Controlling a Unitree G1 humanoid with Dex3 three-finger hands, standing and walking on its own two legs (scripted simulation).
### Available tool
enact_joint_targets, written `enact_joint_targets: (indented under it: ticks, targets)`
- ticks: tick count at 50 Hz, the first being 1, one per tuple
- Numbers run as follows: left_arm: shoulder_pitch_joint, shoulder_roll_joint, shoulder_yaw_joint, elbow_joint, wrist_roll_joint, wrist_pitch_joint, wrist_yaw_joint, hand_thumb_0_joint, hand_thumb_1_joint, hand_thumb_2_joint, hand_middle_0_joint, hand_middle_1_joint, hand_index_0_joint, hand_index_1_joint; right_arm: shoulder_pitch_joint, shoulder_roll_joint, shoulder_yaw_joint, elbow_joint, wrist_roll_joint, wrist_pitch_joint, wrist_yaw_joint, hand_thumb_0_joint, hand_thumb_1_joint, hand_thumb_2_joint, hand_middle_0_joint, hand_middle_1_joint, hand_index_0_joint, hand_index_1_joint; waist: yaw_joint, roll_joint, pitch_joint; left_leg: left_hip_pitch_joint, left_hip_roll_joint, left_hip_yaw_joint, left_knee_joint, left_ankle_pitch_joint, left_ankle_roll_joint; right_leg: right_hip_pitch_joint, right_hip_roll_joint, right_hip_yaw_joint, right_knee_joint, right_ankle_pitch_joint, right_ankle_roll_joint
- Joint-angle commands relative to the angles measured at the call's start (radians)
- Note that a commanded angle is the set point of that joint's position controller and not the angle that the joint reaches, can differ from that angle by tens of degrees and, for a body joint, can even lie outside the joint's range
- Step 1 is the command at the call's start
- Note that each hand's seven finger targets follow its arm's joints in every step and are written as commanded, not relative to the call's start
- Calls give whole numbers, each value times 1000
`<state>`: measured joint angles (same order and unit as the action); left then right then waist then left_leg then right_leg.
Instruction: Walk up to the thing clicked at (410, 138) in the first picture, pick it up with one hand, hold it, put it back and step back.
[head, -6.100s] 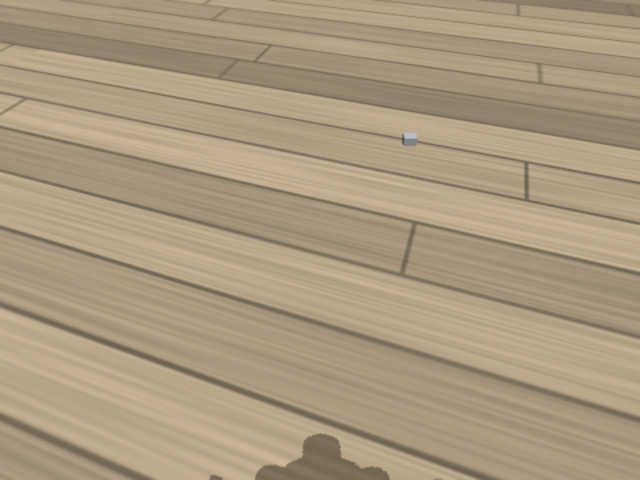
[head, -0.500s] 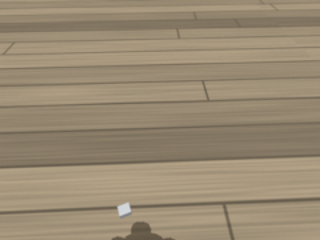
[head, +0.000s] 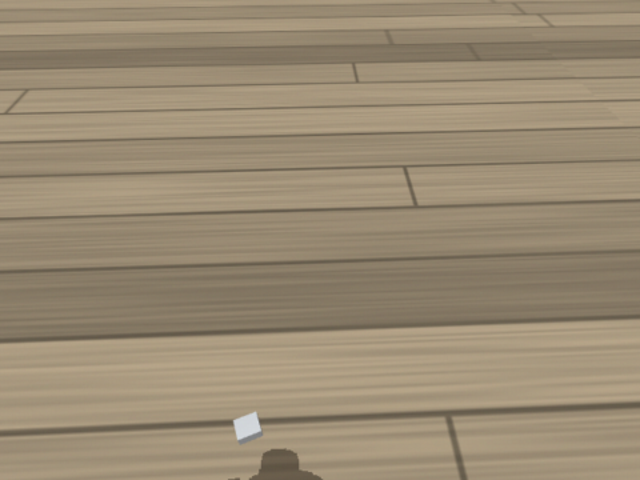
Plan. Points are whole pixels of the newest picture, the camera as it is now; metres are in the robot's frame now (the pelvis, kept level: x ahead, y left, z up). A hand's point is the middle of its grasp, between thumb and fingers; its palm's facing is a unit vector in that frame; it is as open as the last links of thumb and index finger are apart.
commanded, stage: stand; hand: left
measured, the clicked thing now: (248, 428) +0.42 +0.24 -0.76
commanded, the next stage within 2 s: none
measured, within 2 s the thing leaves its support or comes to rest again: neither
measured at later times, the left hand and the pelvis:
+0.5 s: hand out of the picture +0.09 +0.25 -0.16, palm faces -0.02 -0.94 -0.34, open 7.4 cm; pelvis +0.01 +0.00 +0.00, yaw +1 degrees
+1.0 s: hand out of the picture +0.08 +0.25 -0.15, palm faces -0.01 -0.94 -0.35, open 7.4 cm; pelvis +0.01 -0.01 +0.00, yaw +1 degrees
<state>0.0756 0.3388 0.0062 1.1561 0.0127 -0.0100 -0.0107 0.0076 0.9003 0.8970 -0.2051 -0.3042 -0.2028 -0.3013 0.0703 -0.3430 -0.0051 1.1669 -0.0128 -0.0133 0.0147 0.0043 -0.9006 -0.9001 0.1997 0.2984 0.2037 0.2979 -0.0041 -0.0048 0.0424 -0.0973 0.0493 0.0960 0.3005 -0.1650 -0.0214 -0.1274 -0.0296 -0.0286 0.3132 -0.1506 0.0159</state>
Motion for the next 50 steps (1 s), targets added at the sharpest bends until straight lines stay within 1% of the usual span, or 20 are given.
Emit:
enact_joint_targets:
  ticks: [1, 3, 5, 6, 7, 9, 11, 12, 14, 17, 22, 26, 28, 32, 37, 40, 44, 46, 47, 50]
  targets:
    - [-52, 221, 34, -64, -7, -21, 17, 0, 900, 900, -200, -300, -200, -300, -51, -211, -36, -62, 0, -19, -17, 0, -900, -900, 200, 300, 200, 300, -4, 10, -89, 27, 119, -109, -47, 94, 23, 5, -118, 102, -52, 98, -28]
    - [-49, 221, 33, -66, -6, -22, 18, 0, 900, 900, -200, -300, -200, -300, -47, -209, -36, -61, 0, -19, -17, 0, -900, -900, 200, 300, 200, 300, -3, 13, -87, 22, 118, -113, -52, 113, 19, 9, -115, 92, -47, 110, -27]
    - [-45, 219, 31, -67, -5, -22, 17, 0, 900, 900, -200, -300, -200, -300, -51, -217, -38, -63, 1, -19, -16, 0, -900, -900, 200, 300, 200, 300, -2, 14, -98, 34, 119, -108, -43, 129, 24, 15, -118, 95, -49, 140, -27]
    - [-48, 223, 32, -67, -7, -24, 18, 0, 900, 900, -200, -300, -200, -300, -42, -208, -36, -60, 1, -19, -16, 0, -900, -900, 200, 300, 200, 300, -3, 1, -90, 27, 119, -112, -47, 136, 22, 19, -118, 91, -49, 139, -27]
    - [-50, 219, 31, -69, -6, -25, 18, 0, 900, 900, -200, -300, -200, -300, -39, -217, -38, -61, 0, -18, -16, 0, -900, -900, 200, 300, 200, 300, -6, 5, -98, 30, 119, -108, -41, 133, 24, 25, -122, 93, -49, 149, -27]
    - [-51, 225, 30, -69, -8, -24, 19, 0, 900, 900, -200, -300, -200, -300, -36, -209, -36, -61, 0, -17, -17, 0, -900, -900, 200, 300, 200, 300, -7, -3, -88, 29, 117, -108, -46, 126, 20, 13, -119, 90, -50, 135, -26]
    - [-45, 219, 28, -68, -8, -23, 18, 0, 900, 900, -200, -300, -200, -300, -40, -215, -37, -61, 0, -17, -16, 0, -900, -900, 200, 300, 200, 300, -2, 13, -84, 24, 117, -109, -46, 104, 23, 19, -120, 93, -56, 124, -26]
    - [-48, 223, 29, -70, -7, -22, 18, 0, 900, 900, -200, -300, -200, -300, -37, -210, -36, -63, 0, -18, -16, 0, -900, -900, 200, 300, 200, 300, -6, 7, -83, 18, 115, -109, -51, 105, 20, 17, -119, 89, -54, 123, -28]
    - [-44, 225, 29, -67, -6, -23, 18, 0, 900, 900, -200, -300, -200, -300, -39, -208, -34, -63, 2, -16, -15, 0, -900, -900, 200, 300, 200, 300, -2, -3, -69, 15, 114, -111, -53, 86, 21, 10, -116, 88, -60, 104, -24]
    - [-45, 226, 28, -67, -8, -24, 19, 0, 900, 900, -200, -300, -200, -300, -34, -208, -35, -61, 1, -15, -14, 0, -900, -900, 200, 300, 200, 300, -5, -7, -78, 29, 117, -112, -50, 112, 21, 13, -117, 88, -59, 120, -26]
    - [-44, 228, 30, -71, -8, -24, 20, 0, 900, 900, -200, -300, -200, -300, -26, -211, -34, -65, -1, -16, -17, 0, -900, -900, 200, 300, 200, 300, -7, 3, -89, 32, 116, -108, -43, 117, 23, 20, -122, 92, -56, 143, -27]
    - [-36, 228, 28, -69, -6, -23, 20, 0, 900, 900, -200, -300, -200, -300, -31, -210, -33, -67, 0, -16, -17, 0, -900, -900, 200, 300, 200, 300, -2, 8, -78, 26, 117, -113, -52, 114, 20, 17, -115, 83, -52, 126, -25]
    - [-40, 225, 28, -67, -5, -23, 19, 0, 900, 900, -200, -300, -200, -300, -24, -217, -34, -66, 1, -15, -17, 0, -900, -900, 200, 300, 200, 300, -4, 4, -77, 23, 116, -112, -48, 98, 24, 21, -120, 91, -61, 114, -27]
    - [-36, 228, 27, -70, -7, -22, 19, 0, 900, 900, -200, -300, -200, -300, -27, -213, -33, -67, 0, -17, -18, 0, -900, -900, 200, 300, 200, 300, -3, 14, -85, 33, 117, -111, -45, 133, 21, 18, -119, 87, -50, 148, -31]
    - [-31, 227, 27, -70, -6, -23, 19, 0, 900, 900, -200, -300, -200, -300, -22, -212, -33, -69, 1, -17, -18, 0, -900, -900, 200, 300, 200, 300, -2, 6, -81, 30, 115, -109, -46, 140, 22, 26, -119, 84, -51, 158, -29]
    - [-35, 234, 30, -69, -6, -21, 19, 0, 900, 900, -200, -300, -200, -300, -20, -216, -33, -70, 1, -16, -20, 0, -900, -900, 200, 300, 200, 300, -3, 4, -74, 32, 115, -109, -51, 119, 25, 23, -122, 89, -54, 141, -31]
    - [-20, 226, 28, -67, -7, -21, 18, 0, 900, 900, -200, -300, -200, -300, -26, -218, -32, -70, 2, -17, -18, 0, -900, -900, 200, 300, 200, 300, 3, 8, -73, 41, 118, -114, -54, 119, 22, 14, -116, 84, -57, 120, -30]
    - [-27, 232, 29, -72, -6, -20, 19, 0, 900, 900, -200, -300, -200, -300, -20, -210, -31, -68, 2, -17, -19, 0, -900, -900, 200, 300, 200, 300, 0, 2, -63, 31, 114, -114, -58, 110, 17, 9, -114, 85, -56, 114, -31]
    - [-26, 229, 29, -70, -7, -20, 18, 0, 900, 900, -200, -300, -200, -300, -14, -216, -31, -68, -1, -17, -19, 0, -900, -900, 200, 300, 200, 300, -1, 7, -69, 32, 115, -110, -52, 99, 22, 19, -120, 90, -61, 110, -33]
    - [-26, 233, 30, -74, -5, -20, 19, 0, 900, 900, -200, -300, -200, -300, -23, -217, -33, -72, 0, -17, -19, 0, -900, -900, 200, 300, 200, 300, 0, 5, -75, 39, 117, -113, -50, 117, 21, 10, -116, 84, -53, 119, -33]
